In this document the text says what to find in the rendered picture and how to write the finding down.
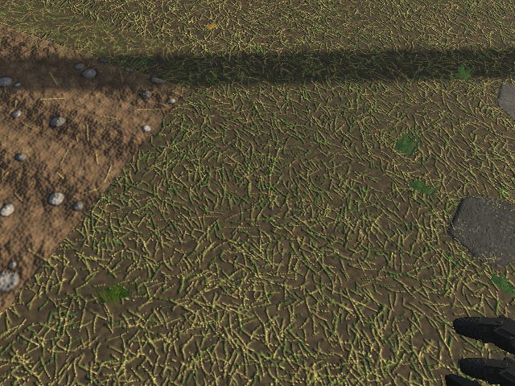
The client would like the right robot hand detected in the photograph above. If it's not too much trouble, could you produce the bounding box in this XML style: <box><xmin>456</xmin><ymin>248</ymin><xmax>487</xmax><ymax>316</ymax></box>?
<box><xmin>445</xmin><ymin>315</ymin><xmax>515</xmax><ymax>386</ymax></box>

